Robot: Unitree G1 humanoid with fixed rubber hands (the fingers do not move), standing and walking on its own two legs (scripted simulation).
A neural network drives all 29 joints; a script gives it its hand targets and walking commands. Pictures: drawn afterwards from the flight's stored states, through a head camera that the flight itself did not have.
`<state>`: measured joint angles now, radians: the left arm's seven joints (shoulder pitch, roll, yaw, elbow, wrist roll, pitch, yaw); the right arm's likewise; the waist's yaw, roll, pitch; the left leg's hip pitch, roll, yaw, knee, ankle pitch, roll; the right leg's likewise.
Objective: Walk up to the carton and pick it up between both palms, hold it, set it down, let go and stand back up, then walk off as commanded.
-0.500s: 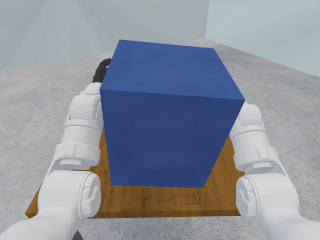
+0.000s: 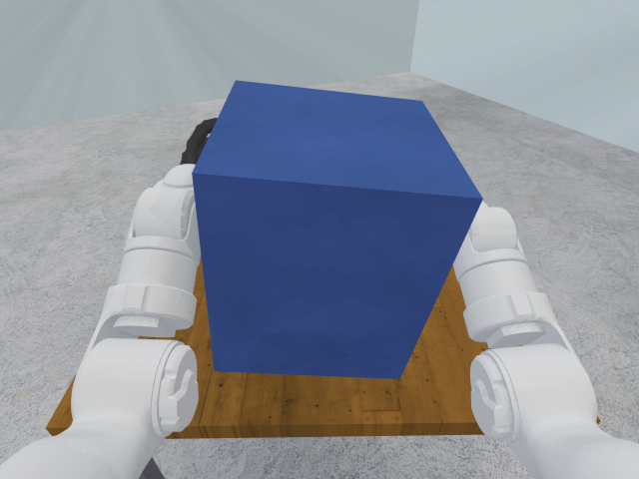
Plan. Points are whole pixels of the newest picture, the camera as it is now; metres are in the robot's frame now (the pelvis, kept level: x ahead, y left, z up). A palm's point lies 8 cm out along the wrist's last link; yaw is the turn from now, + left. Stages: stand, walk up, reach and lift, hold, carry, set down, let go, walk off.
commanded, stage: hold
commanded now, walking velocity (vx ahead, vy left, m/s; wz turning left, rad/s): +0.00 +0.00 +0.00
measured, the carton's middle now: (320, 233) +0.33 +0.01 +0.22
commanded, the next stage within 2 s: none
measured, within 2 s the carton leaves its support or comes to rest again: neither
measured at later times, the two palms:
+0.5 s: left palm (199, 179) +0.38 +0.15 +0.27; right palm (443, 198) +0.39 -0.14 +0.23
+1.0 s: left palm (199, 179) +0.38 +0.15 +0.27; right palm (443, 198) +0.39 -0.14 +0.23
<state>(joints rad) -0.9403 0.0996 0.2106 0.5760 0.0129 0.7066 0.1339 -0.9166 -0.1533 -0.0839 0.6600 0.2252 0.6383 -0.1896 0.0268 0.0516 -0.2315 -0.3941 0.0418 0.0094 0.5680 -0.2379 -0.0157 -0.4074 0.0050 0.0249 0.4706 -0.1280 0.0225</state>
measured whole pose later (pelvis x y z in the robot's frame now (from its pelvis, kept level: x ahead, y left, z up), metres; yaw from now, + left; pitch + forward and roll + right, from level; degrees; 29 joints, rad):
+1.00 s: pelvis +0.00 +0.00 +0.00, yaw +0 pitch +3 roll -1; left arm -0.94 0.09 0.21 0.58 0.01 0.70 0.13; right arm -0.92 -0.15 -0.10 0.66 0.23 0.64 -0.19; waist 0.03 0.05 -0.23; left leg -0.39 0.04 0.01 0.57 -0.23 -0.02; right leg -0.41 0.01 0.02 0.47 -0.12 0.02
